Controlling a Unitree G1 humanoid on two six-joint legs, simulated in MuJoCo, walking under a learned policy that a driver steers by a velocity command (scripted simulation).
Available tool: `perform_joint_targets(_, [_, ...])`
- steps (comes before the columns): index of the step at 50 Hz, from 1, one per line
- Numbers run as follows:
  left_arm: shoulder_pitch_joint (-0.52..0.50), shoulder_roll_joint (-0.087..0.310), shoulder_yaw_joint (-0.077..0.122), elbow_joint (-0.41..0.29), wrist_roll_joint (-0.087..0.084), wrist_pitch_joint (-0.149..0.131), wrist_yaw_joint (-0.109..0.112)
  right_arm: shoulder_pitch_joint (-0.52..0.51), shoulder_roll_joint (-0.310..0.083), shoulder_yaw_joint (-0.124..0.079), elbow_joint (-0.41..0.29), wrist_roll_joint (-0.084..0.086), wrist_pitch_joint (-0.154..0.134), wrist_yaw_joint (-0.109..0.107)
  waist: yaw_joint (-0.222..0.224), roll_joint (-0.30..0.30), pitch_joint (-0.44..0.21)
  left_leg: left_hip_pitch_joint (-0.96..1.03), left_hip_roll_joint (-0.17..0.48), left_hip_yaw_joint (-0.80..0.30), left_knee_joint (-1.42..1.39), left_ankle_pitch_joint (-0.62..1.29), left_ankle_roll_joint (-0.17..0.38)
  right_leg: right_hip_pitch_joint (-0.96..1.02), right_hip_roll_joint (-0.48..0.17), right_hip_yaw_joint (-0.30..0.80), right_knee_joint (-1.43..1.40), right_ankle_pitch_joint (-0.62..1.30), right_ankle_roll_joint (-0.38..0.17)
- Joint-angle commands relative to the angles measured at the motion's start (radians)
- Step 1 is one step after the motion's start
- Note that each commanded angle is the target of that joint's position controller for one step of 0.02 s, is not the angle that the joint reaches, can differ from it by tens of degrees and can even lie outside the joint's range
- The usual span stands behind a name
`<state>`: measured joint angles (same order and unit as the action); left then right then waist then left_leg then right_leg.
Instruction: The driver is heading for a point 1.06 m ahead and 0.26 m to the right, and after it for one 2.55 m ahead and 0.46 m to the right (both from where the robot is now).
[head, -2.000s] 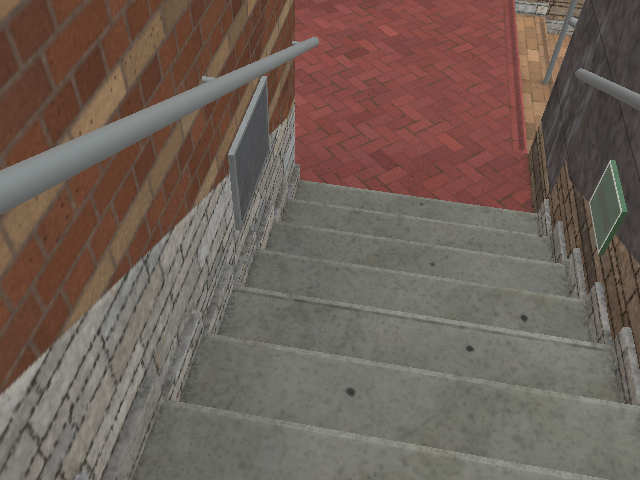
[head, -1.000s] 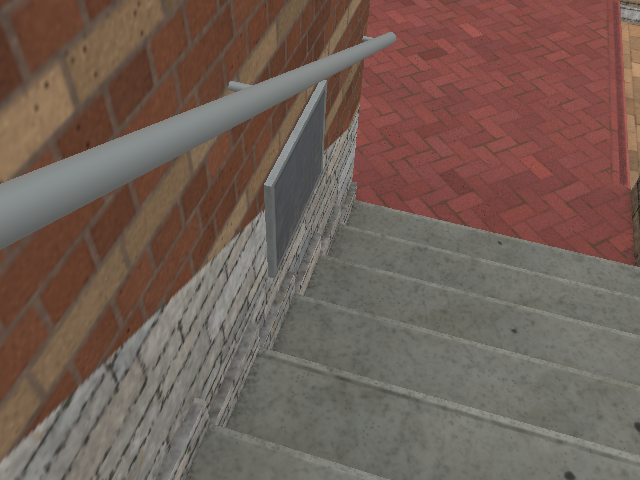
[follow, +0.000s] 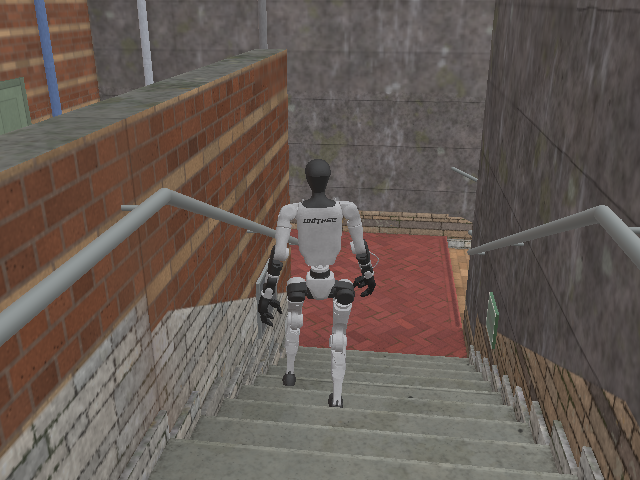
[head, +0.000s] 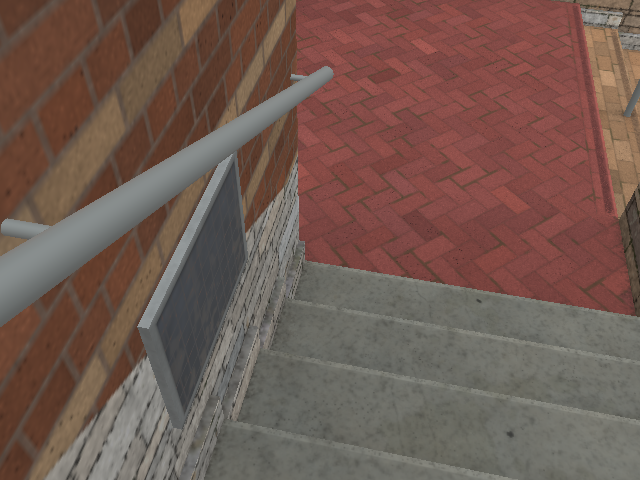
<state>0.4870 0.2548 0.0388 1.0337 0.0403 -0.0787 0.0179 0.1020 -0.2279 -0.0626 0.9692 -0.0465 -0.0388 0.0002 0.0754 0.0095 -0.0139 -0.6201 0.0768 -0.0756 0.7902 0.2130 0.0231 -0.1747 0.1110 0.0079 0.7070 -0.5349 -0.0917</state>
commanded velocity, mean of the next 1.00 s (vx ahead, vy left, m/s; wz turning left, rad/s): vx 0.50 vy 0.00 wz -0.30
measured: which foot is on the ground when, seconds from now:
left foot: up 0.00-0.14, down 0.16-0.74, up 0.76-1.00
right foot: down 0.00-0.18, up 0.20-0.70, down 0.72-1.00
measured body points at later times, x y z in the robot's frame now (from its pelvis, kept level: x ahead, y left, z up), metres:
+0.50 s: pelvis +0.25 +0.00 -0.14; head +0.26 +0.04 +0.31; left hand +0.39 +0.23 -0.29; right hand +0.17 -0.26 -0.25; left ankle +0.22 +0.15 -0.86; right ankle +0.39 -0.18 -0.78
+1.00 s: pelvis +0.50 -0.18 -0.28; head +0.52 -0.21 +0.17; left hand +0.53 +0.07 -0.41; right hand +0.59 -0.44 -0.41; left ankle +0.66 -0.08 -0.91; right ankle +0.46 -0.23 -1.01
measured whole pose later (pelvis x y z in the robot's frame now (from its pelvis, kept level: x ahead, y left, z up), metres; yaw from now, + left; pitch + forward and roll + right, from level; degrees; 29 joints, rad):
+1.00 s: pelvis +0.50 -0.18 -0.28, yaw -19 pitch +1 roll +1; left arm 0.43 0.17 0.03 0.99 0.01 -0.04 0.00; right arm 0.08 -0.21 0.00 0.81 -0.06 -0.03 -0.03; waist 0.04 0.07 0.04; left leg -0.81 0.05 0.01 1.20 -0.14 -0.03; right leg -0.26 0.16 0.13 0.58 -0.31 -0.10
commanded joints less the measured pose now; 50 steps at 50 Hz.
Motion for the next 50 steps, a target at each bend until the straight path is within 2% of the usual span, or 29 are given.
perform_joint_targets(1, [0.04, 0.083, 0.014, -0.058, 0.02, -0.032, 0.006, -0.167, -0.074, -0.008, -0.093, 0.015, -0.038, -0.001, 0.044, 0.008, 0.122, -0.142, 0.006, 0.008, -0.259, 0.122, -0.005, 0.085, -0.232, 0.278, -0.041, 0.352, -0.176])
perform_joint_targets(3, [0.066, 0.066, 0.009, -0.038, 0.014, -0.033, 0.0, -0.184, -0.009, 0.013, -0.094, 0.036, -0.046, -0.001, 0.09, 0.031, 0.149, 0.104, -0.01, 0.064, -0.404, 0.217, -0.028, -0.036, -0.199, 0.246, 0.009, 0.331, -0.145])
perform_joint_targets(4, [0.071, 0.075, 0.013, -0.031, 0.014, -0.012, 0.008, -0.119, -0.001, 0.014, -0.087, 0.053, -0.033, -0.012, 0.095, -0.064, 0.146, 0.165, 0.012, 0.036, -0.474, 0.174, -0.029, -0.012, -0.176, 0.247, 0.038, 0.431, -0.136])
perform_joint_targets(5, [0.079, 0.08, 0.016, -0.021, 0.002, -0.008, 0.014, -0.109, -0.049, 0.003, -0.097, 0.063, -0.017, -0.024, 0.105, -0.087, 0.17, 0.156, -0.001, 0.064, -0.491, 0.165, -0.034, 0.012, -0.156, 0.253, 0.076, 0.447, -0.136])
perform_joint_targets(6, [0.1, 0.054, 0.008, -0.016, 0.016, -0.003, 0.007, -0.011, -0.09, -0.016, -0.064, 0.065, -0.013, -0.03, 0.064, -0.051, 0.154, 0.234, 0.012, 0.075, -0.593, 0.202, -0.022, 0.065, -0.107, 0.222, 0.225, 0.401, -0.113])
perform_joint_targets(8, [0.105, 0.082, 0.022, -0.008, -0.01, 0.019, -0.028, 0.31, -0.155, -0.045, 0.004, 0.031, 0.004, -0.043, -0.093, -0.004, -0.008, 0.659, 0.009, 0.146, -0.431, 0.105, -0.01, -0.133, -0.055, 0.155, 0.588, 0.38, -0.107])
perform_joint_targets(9, [0.111, 0.025, 0.018, 0.043, -0.031, 0.023, -0.035, 0.474, -0.203, -0.062, 0.06, 0.015, 0.013, -0.019, -0.16, 0.014, -0.052, 0.912, 0.126, -0.003, -0.271, 0.231, 0.037, -0.412, 0.071, 0.132, 0.926, -0.187, -0.094])
perform_joint_targets(10, [0.224, -0.045, 0.004, 0.017, -0.074, 0.022, -0.022, 0.603, -0.274, -0.079, 0.081, -0.018, 0.017, 0.001, -0.138, 0.173, -0.217, 1.108, 0.372, -0.255, -0.073, 0.311, 0.151, -0.635, 0.064, 0.116, 1.364, -0.458, -0.061])
perform_joint_targets(11, [0.14, -0.022, 0.0, -0.031, -0.049, 0.018, -0.007, 0.632, -0.284, -0.088, 0.082, 0.034, 0.034, -0.011, -0.171, 0.167, -0.221, 1.089, 0.499, -0.482, -0.237, -0.116, 0.243, -0.865, 0.036, 0.126, 1.445, -0.322, -0.04])
perform_joint_targets(12, [-0.044, -0.003, -0.008, -0.085, -0.021, 0.028, -0.011, 0.517, -0.274, -0.086, 0.057, 0.059, 0.039, -0.046, -0.175, 0.23, -0.111, 0.96, 0.495, -0.57, -0.426, -0.618, 0.307, -1.017, -0.019, 0.081, 1.363, -0.173, -0.008])
perform_joint_targets(13, [-0.17, 0.027, -0.009, -0.105, 0.028, 0.031, -0.026, 0.368, -0.164, -0.048, 0.016, 0.053, 0.015, -0.049, -0.161, 0.119, 0.016, 0.679, 0.403, -0.445, -0.481, -0.863, 0.253, -0.932, -0.088, 0.155, 1.198, 0.016, -0.017])
perform_joint_targets(15, [-0.204, 0.033, -0.004, -0.118, 0.018, 0.061, -0.043, 0.293, -0.114, -0.01, 0.0, 0.029, -0.028, -0.049, -0.083, 0.032, 0.142, 0.282, 0.359, -0.343, -0.503, -0.74, 0.21, -0.734, -0.089, 0.211, 0.981, 0.179, 0.004])
perform_joint_targets(16, [-0.202, -0.002, -0.014, -0.111, 0.014, 0.07, -0.046, 0.27, -0.116, -0.011, 0.019, 0.057, -0.054, -0.046, -0.05, 0.054, 0.177, 0.202, 0.314, -0.267, -0.468, -0.628, 0.155, -0.713, -0.09, 0.244, 0.919, 0.273, 0.023])
perform_joint_targets(17, [-0.218, -0.038, -0.029, -0.147, -0.009, 0.074, -0.053, 0.213, -0.111, -0.01, 0.006, 0.068, -0.076, -0.045, -0.004, 0.059, 0.177, 0.082, 0.24, -0.137, -0.469, -0.587, 0.12, -0.645, -0.092, 0.216, 0.734, 0.367, 0.063])
perform_joint_targets(19, [-0.206, -0.022, -0.026, -0.147, -0.002, 0.082, -0.049, 0.233, -0.146, -0.016, -0.013, 0.065, -0.06, -0.06, 0.005, 0.076, 0.076, 0.083, 0.229, -0.022, -0.492, -0.254, 0.114, -0.393, -0.06, 0.161, 0.499, 0.53, 0.09])
perform_joint_targets(21, [-0.123, -0.006, -0.012, -0.093, -0.013, 0.092, -0.06, 0.228, -0.154, -0.026, -0.041, 0.078, -0.051, -0.054, 0.02, 0.199, -0.018, 0.157, 0.224, 0.065, -0.423, -0.05, 0.085, -0.282, -0.052, 0.089, 0.518, 0.647, 0.081])
perform_joint_targets(24, [-0.369, 0.028, 0.028, -0.193, 0.02, 0.096, -0.067, 0.47, -0.073, -0.029, 0.018, 0.089, -0.063, -0.083, -0.117, 0.165, 0.093, 0.441, 0.203, 0.041, -0.285, -0.374, 0.025, -0.633, -0.088, 0.212, 0.302, 0.834, 0.029])
perform_joint_targets(27, [-0.592, 0.011, 0.025, -0.314, 0.054, 0.1, -0.047, 0.522, -0.056, -0.026, 0.021, 0.055, -0.076, -0.097, -0.173, 0.244, 0.143, 0.519, 0.278, -0.028, -0.276, -0.454, 0.086, -0.739, -0.136, 0.215, 0.211, 0.84, 0.026])
perform_joint_targets(30, [-0.512, 0.035, 0.036, -0.281, -0.031, 0.08, -0.07, 0.352, -0.111, -0.044, -0.066, 0.02, -0.099, -0.061, -0.129, 0.125, 0.157, 0.303, 0.253, 0.055, -0.211, -0.823, 0.059, -0.46, -0.189, 0.136, -0.078, 1.045, 0.039])
perform_joint_targets(33, [-0.558, 0.005, 0.023, -0.253, -0.029, 0.052, -0.081, 0.38, -0.135, -0.05, -0.067, 0.025, -0.053, -0.049, -0.186, 0.063, 0.187, 0.287, 0.246, 0.113, -0.086, -0.685, 0.037, -0.263, -0.184, 0.031, -0.235, 0.931, 0.051])
perform_joint_targets(36, [-0.171, 0.052, 0.051, -0.114, 0.004, 0.04, -0.072, 0.38, -0.21, -0.075, -0.042, 0.028, -0.017, -0.063, -0.005, -0.057, -0.013, 0.283, 0.191, 0.221, 0.493, -0.353, 0.063, 0.172, -0.111, -0.04, -0.321, 0.71, 0.006])
perform_joint_targets(38, [-0.063, 0.197, 0.06, -0.086, 0.004, 0.044, -0.078, 0.597, -0.045, -0.034, -0.033, 0.009, -0.037, -0.036, -0.105, -0.405, -0.205, -0.306, 0.084, 0.145, 1.286, -1.155, 0.035, 0.604, -0.256, 0.153, 0.224, 1.311, -0.007])
perform_joint_targets(39, [0.065, 0.289, 0.092, -0.068, -0.067, 0.074, -0.063, 0.458, -0.075, -0.023, -0.102, 0.012, -0.065, -0.018, 0.022, -0.401, -0.421, -0.393, 0.068, 0.09, 1.355, -1.049, 0.027, 0.651, -0.32, 0.337, 0.086, 1.024, -0.06])
perform_joint_targets(40, [0.118, 0.373, 0.12, -0.038, -0.082, 0.092, -0.029, 0.272, -0.046, 0.004, -0.222, 0.003, -0.06, -0.022, 0.051, -0.482, -0.416, -0.545, 0.0, 0.103, 1.361, -0.956, 0.015, 0.6, -0.422, 0.672, -0.266, 0.344, -0.113])
perform_joint_targets(41, [0.03, 0.285, 0.093, -0.074, -0.06, 0.088, -0.008, 0.145, -0.047, 0.01, -0.209, -0.014, -0.046, -0.031, 0.047, -0.263, -0.207, -0.591, 0.007, 0.094, 1.273, -0.834, 0.006, 0.418, -0.401, 0.698, -0.388, 0.108, -0.091])
perform_joint_targets(43, [-0.113, 0.178, 0.056, -0.119, 0.003, 0.047, -0.002, 0.211, -0.048, 0.019, -0.141, -0.016, 0.001, -0.035, -0.063, -0.102, -0.041, -0.45, 0.076, 0.022, 1.07, -0.68, -0.004, 0.088, -0.424, 0.646, -0.282, 0.317, -0.114])
perform_joint_targets(46, [-0.196, 0.093, 0.022, -0.135, -0.029, 0.001, -0.013, 0.059, -0.051, 0.037, -0.212, -0.022, 0.022, -0.037, -0.126, -0.096, 0.062, -0.216, 0.021, 0.054, 0.561, -0.433, -0.045, -0.286, -0.225, 0.437, -0.345, 0.486, -0.093])
perform_joint_targets(49, [-0.171, 0.128, 0.038, -0.152, -0.041, 0.012, -0.001, 0.03, -0.073, 0.046, -0.208, -0.022, -0.004, -0.026, -0.119, -0.136, -0.041, 0.023, -0.046, 0.094, 0.325, -0.26, -0.063, -0.192, -0.213, 0.384, -0.369, 1.01, -0.137])
perform_joint_targets(50, [-0.149, 0.126, 0.04, -0.159, -0.042, 0.019, -0.005, 0.1, -0.114, 0.032, -0.166, 0.007, -0.01, -0.028, -0.127, -0.147, -0.076, 0.034, -0.048, 0.082, 0.349, -0.157, -0.048, -0.133, -0.208, 0.372, -0.323, 1.096, -0.131])
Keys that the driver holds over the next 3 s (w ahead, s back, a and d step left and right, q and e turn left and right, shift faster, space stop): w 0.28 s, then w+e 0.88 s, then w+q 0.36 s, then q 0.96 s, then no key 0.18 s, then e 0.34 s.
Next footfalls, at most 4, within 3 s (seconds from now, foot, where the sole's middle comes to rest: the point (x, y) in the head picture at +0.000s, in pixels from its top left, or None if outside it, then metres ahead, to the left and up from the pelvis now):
0.16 left None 0.26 0.15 -0.89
0.72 right None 0.50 -0.24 -1.04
1.38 left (420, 419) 0.90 -0.21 -1.20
1.92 right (487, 374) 1.16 -0.47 -1.35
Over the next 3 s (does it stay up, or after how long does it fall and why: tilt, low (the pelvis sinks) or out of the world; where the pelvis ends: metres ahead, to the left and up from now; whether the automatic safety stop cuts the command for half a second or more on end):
stays up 0.96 -0.33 -0.45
